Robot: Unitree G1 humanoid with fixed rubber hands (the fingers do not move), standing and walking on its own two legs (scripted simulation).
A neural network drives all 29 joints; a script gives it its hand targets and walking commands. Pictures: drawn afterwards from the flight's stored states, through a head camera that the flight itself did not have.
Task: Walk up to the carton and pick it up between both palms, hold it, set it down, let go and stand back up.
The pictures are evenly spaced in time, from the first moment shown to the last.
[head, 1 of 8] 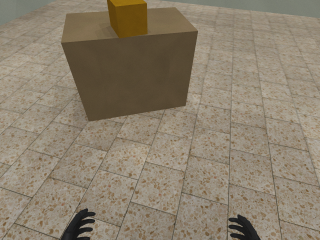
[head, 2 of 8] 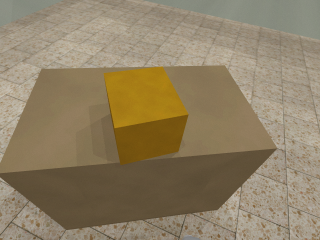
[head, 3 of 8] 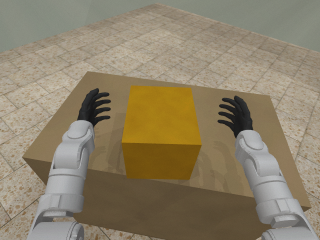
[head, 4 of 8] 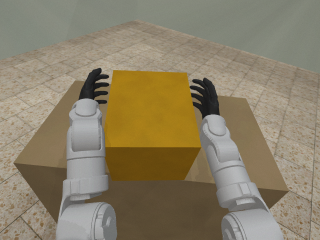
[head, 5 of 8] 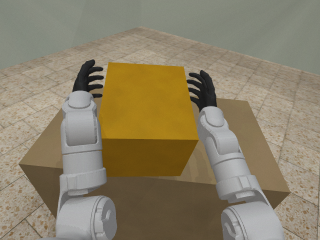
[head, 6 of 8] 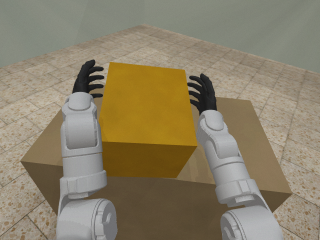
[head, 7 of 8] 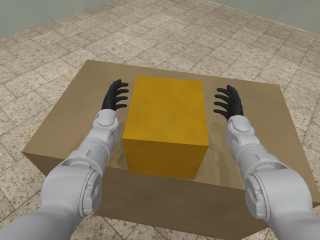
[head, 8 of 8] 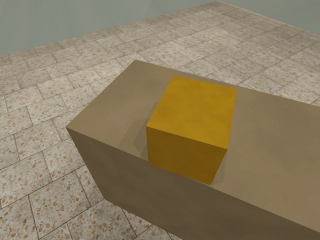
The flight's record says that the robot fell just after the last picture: no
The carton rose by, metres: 0.14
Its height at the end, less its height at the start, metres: +0.00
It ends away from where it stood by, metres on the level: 0.01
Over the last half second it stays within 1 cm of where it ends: yes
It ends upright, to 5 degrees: yes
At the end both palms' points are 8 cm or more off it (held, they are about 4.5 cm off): yes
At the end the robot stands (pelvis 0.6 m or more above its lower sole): yes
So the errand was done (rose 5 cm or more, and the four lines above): yes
